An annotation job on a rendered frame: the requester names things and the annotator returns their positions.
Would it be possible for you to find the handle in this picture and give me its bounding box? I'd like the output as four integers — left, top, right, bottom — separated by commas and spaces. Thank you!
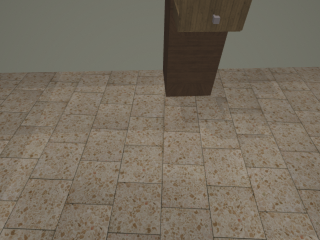
212, 14, 221, 24

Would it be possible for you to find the drawer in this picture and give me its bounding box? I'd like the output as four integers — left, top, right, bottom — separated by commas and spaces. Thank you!
173, 0, 252, 32

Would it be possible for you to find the cabinet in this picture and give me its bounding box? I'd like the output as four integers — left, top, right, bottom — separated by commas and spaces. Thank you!
163, 0, 228, 97

